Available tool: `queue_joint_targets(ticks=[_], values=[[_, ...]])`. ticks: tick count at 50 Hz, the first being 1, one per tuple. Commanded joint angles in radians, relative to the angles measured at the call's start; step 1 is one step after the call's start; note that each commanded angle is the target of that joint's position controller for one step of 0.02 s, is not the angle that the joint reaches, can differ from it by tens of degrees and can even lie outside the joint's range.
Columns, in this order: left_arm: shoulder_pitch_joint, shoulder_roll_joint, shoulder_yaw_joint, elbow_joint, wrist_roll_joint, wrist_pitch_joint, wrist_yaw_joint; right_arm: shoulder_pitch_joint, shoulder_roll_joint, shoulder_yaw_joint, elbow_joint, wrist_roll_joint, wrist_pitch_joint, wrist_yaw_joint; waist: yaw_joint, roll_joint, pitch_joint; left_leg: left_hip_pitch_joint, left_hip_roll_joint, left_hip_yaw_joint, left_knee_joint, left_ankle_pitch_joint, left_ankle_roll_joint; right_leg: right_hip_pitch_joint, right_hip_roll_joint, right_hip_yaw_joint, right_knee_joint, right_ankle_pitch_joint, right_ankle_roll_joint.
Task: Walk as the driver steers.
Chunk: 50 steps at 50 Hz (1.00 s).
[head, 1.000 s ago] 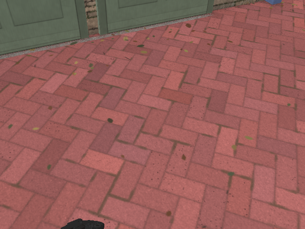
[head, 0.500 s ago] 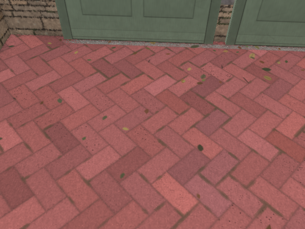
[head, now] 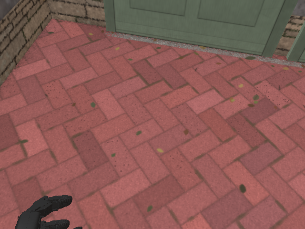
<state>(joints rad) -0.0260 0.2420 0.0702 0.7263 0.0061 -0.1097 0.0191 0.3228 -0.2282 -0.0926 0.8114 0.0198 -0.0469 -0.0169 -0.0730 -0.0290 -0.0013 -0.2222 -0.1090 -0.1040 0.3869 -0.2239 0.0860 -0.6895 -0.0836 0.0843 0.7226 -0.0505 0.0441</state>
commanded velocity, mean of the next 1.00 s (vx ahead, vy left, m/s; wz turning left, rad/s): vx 0.14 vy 0.00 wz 0.15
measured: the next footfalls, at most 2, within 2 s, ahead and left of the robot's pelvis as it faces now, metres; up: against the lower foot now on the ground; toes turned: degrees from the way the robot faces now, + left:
right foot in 0.14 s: +0.26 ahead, -0.14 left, +0.00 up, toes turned +5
left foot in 0.48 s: +0.23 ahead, +0.11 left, +0.00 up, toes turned +4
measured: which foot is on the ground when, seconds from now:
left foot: down 0.00-0.16, up 0.18-0.46, down 0.48-1.00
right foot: up 0.00-0.12, down 0.14-1.00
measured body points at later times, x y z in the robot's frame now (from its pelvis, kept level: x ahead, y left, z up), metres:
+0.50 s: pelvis +0.17 -0.03 -0.01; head +0.19 -0.02 +0.44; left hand +0.25 +0.22 -0.14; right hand +0.36 -0.26 -0.11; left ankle +0.19 +0.11 -0.75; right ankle +0.22 -0.15 -0.74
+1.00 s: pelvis +0.20 -0.02 -0.02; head +0.21 -0.02 +0.43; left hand +0.28 +0.24 -0.15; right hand +0.37 -0.23 -0.13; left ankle +0.19 +0.11 -0.74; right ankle +0.22 -0.15 -0.74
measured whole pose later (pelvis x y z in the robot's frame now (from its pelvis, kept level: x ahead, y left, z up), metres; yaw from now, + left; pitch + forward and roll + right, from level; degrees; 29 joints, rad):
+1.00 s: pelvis +0.20 -0.02 -0.02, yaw +7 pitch -1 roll +0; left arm 0.18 0.19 0.05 0.89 0.01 -0.01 0.03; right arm 0.19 -0.17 -0.07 0.73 -0.01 0.00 -0.03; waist 0.01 0.01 0.02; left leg -0.29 -0.01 -0.04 0.63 -0.32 -0.01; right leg -0.28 -0.03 -0.02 0.62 -0.33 0.02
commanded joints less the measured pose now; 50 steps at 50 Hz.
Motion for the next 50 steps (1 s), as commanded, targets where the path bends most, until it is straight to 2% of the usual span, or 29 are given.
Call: queue_joint_targets(ticks=[1, 2, 4, 5, 6, 7, 8, 9, 10, 11, 12, 13, 15, 17, 18, 20, 21, 22, 23, 24, 25, 26, 27, 29, 30, 32, 38, 50], values=[[-0.087, 0.064, 0.009, -0.079, -0.016, -0.01, -0.012, -0.007, -0.16, -0.042, -0.079, 0.008, -0.014, -0.005, 0.007, 0.116, -0.035, -0.064, 0.217, -0.205, -0.09, 0.125, 0.158, 0.159, 0.068, -0.037, -0.125, 0.083, 0.0], [-0.096, 0.075, 0.012, -0.085, -0.019, -0.014, -0.016, 0.007, -0.152, -0.04, -0.077, 0.008, -0.013, -0.005, 0.003, 0.12, -0.034, -0.028, 0.231, -0.226, -0.065, 0.105, 0.153, 0.158, 0.07, -0.032, -0.153, 0.067, -0.009], [-0.08, 0.094, 0.019, -0.089, -0.008, -0.025, -0.025, 0.02, -0.142, -0.039, -0.079, 0.004, -0.003, -0.011, 0.012, 0.141, -0.041, 0.039, 0.233, -0.25, 0.031, 0.202, 0.123, 0.193, 0.088, -0.04, -0.217, 0.031, -0.036], [-0.042, 0.097, 0.023, -0.081, 0.001, -0.033, -0.029, 0.013, -0.135, -0.038, -0.086, 0.003, 0.002, -0.014, 0.035, 0.151, -0.059, 0.059, 0.216, -0.247, 0.091, 0.274, 0.1, 0.25, 0.101, -0.057, -0.263, 0.053, -0.056], [0.017, 0.107, 0.029, -0.067, 0.015, -0.04, -0.028, -0.002, -0.115, -0.032, -0.1, 0.002, 0.001, -0.017, 0.067, 0.151, -0.092, 0.055, 0.167, -0.223, 0.18, 0.384, 0.067, 0.353, 0.101, -0.07, -0.302, 0.128, -0.082], [0.12, 0.149, 0.038, -0.056, 0.035, -0.045, -0.025, -0.029, -0.076, -0.02, -0.133, -0.011, -0.007, -0.017, 0.11, 0.112, -0.19, -0.029, 0.115, -0.173, 0.349, 0.353, 0.018, 0.558, -0.011, 0.006, -0.245, 0.392, -0.134], [0.251, 0.199, 0.051, -0.041, 0.054, -0.038, -0.021, 0.089, -0.04, -0.008, -0.138, -0.013, -0.018, -0.017, 0.113, -0.11, -0.336, -0.305, 0.008, -0.096, 0.679, -0.075, -0.06, 0.917, -0.251, 0.259, -0.184, 0.702, -0.305], [0.306, 0.195, 0.056, -0.01, 0.015, -0.019, -0.026, 0.158, -0.094, -0.008, -0.137, -0.004, -0.024, -0.01, 0.107, -0.302, -0.437, -0.452, -0.008, -0.086, 0.881, -0.464, -0.1, 1.006, -0.388, 0.537, -0.259, 0.564, -0.423], [0.269, 0.14, 0.043, -0.034, -0.002, -0.001, -0.021, 0.114, -0.161, -0.026, -0.127, 0.007, -0.014, -0.007, 0.121, -0.171, -0.347, -0.523, 0.043, -0.106, 0.989, -0.409, -0.119, 0.917, -0.346, 0.497, -0.293, 0.343, -0.393], [0.209, 0.103, 0.029, -0.048, 0.002, 0.016, -0.014, 0.008, -0.164, -0.027, -0.146, 0.005, 0.003, -0.01, 0.126, -0.089, -0.248, -0.551, 0.073, -0.063, 1.01, -0.339, -0.129, 0.804, -0.294, 0.383, -0.305, 0.265, -0.352], [0.16, 0.066, 0.011, -0.049, 0.01, 0.026, -0.014, -0.049, -0.142, -0.023, -0.16, -0.008, 0.017, -0.013, 0.108, -0.028, -0.173, -0.525, 0.103, -0.046, 0.959, -0.295, -0.132, 0.66, -0.245, 0.293, -0.332, 0.276, -0.33], [0.12, 0.045, 0.001, -0.044, 0.015, 0.029, -0.014, -0.058, -0.118, -0.021, -0.17, -0.017, 0.029, -0.015, 0.07, -0.028, -0.137, -0.45, 0.14, -0.042, 0.875, -0.262, -0.131, 0.544, -0.211, 0.235, -0.356, 0.299, -0.305], [0.072, 0.047, 0.0, -0.03, 0.023, 0.032, -0.019, -0.028, -0.053, -0.004, -0.166, -0.015, 0.037, -0.016, 0.023, -0.081, -0.112, -0.295, 0.152, 0.026, 0.665, -0.23, -0.131, 0.392, -0.127, 0.097, -0.384, 0.42, -0.269], [0.067, 0.081, 0.011, -0.016, 0.019, 0.036, -0.018, -0.042, -0.024, 0.009, -0.164, -0.02, 0.029, -0.017, 0.027, -0.105, -0.157, -0.183, 0.143, 0.06, 0.477, -0.151, -0.131, 0.384, -0.101, 0.026, -0.377, 0.542, -0.268], [0.085, 0.093, 0.015, -0.007, 0.014, 0.04, -0.015, -0.048, -0.029, 0.01, -0.159, -0.018, 0.028, -0.016, 0.033, -0.11, -0.185, -0.148, 0.139, 0.063, 0.417, -0.091, -0.133, 0.406, -0.11, 0.025, -0.37, 0.539, -0.272], [0.112, 0.094, 0.012, 0.007, 0.002, 0.049, -0.013, -0.055, -0.044, 0.009, -0.152, -0.017, 0.034, -0.014, 0.034, -0.102, -0.207, -0.076, 0.132, 0.069, 0.305, 0.007, -0.128, 0.423, -0.125, 0.028, -0.356, 0.431, -0.266], [0.109, 0.088, 0.008, 0.009, -0.005, 0.054, -0.013, -0.055, -0.043, 0.008, -0.15, -0.019, 0.037, -0.012, 0.026, -0.095, -0.199, -0.022, 0.124, 0.08, 0.224, 0.069, -0.117, 0.402, -0.117, 0.024, -0.347, 0.316, -0.25], [0.116, 0.076, 0.002, 0.012, -0.011, 0.058, -0.014, -0.066, -0.042, 0.007, -0.152, -0.025, 0.041, -0.01, 0.024, -0.091, -0.18, 0.026, 0.113, 0.091, 0.143, 0.114, -0.1, 0.376, -0.096, 0.022, -0.341, 0.156, -0.222], [0.145, 0.053, -0.006, 0.022, -0.009, 0.059, -0.016, -0.093, -0.053, 0.007, -0.167, -0.04, 0.046, -0.009, 0.034, -0.073, -0.157, 0.067, 0.132, 0.065, 0.09, 0.138, -0.081, 0.342, -0.067, 0.021, -0.335, -0.033, -0.173], [0.172, 0.031, -0.015, 0.026, 0.007, 0.059, -0.019, -0.11, -0.092, 0.002, -0.191, -0.055, 0.05, -0.013, 0.056, -0.008, -0.146, 0.119, 0.216, -0.029, 0.078, 0.215, -0.052, 0.284, -0.024, -0.003, -0.294, -0.233, -0.115], [0.233, 0.032, -0.013, 0.032, 0.021, 0.056, -0.024, -0.145, -0.149, -0.008, -0.212, -0.052, 0.057, -0.02, 0.118, 0.128, -0.116, 0.108, 0.282, -0.086, 0.083, 0.225, -0.008, 0.234, 0.06, -0.07, -0.238, -0.365, -0.072], [0.249, 0.008, -0.02, 0.036, 0.016, 0.061, -0.018, -0.175, -0.101, -0.001, -0.199, -0.046, 0.059, -0.014, 0.13, 0.243, -0.121, -0.032, 0.274, -0.088, 0.033, -0.056, 0.008, 0.352, 0.066, -0.105, -0.236, -0.3, -0.053], [0.206, 0.045, -0.013, 0.041, 0.016, 0.069, -0.011, -0.201, -0.057, 0.008, -0.21, -0.043, 0.056, -0.008, 0.105, 0.2, -0.05, -0.104, 0.219, -0.064, 0.018, -0.174, -0.014, 0.376, 0.068, -0.11, -0.227, -0.251, -0.042], [0.194, 0.052, -0.008, 0.049, 0.017, 0.083, 0.0, -0.191, -0.056, 0.012, -0.204, -0.042, 0.042, -0.006, 0.097, 0.149, 0.004, -0.13, 0.185, -0.031, 0.041, -0.119, -0.046, 0.368, 0.06, -0.102, -0.226, -0.221, -0.048], [0.206, 0.047, -0.009, 0.05, 0.019, 0.085, 0.002, -0.182, -0.062, 0.009, -0.199, -0.038, 0.035, -0.008, 0.098, 0.131, 0.001, -0.115, 0.18, -0.023, 0.062, -0.068, -0.05, 0.372, 0.055, -0.095, -0.229, -0.205, -0.051], [0.209, 0.04, -0.009, 0.057, 0.013, 0.079, 0.0, -0.161, -0.056, 0.009, -0.194, -0.034, 0.029, -0.012, 0.091, 0.091, -0.019, -0.073, 0.173, -0.014, 0.101, 0.035, -0.05, 0.372, 0.05, -0.09, -0.225, -0.175, -0.055], [0.206, 0.038, -0.007, 0.076, 0.004, 0.077, -0.002, -0.16, -0.04, 0.008, -0.192, -0.03, 0.031, -0.014, 0.088, 0.045, -0.054, -0.029, 0.158, -0.001, 0.146, 0.162, -0.043, 0.399, 0.042, -0.086, -0.196, -0.106, -0.048], [0.207, 0.048, -0.005, 0.122, 0.001, 0.091, 0.012, -0.141, -0.03, 0.005, -0.137, -0.028, 0.035, -0.017, 0.088, 0.038, -0.033, -0.031, 0.14, 0.022, 0.149, 0.158, -0.053, 0.414, 0.035, -0.077, -0.194, -0.111, -0.051]])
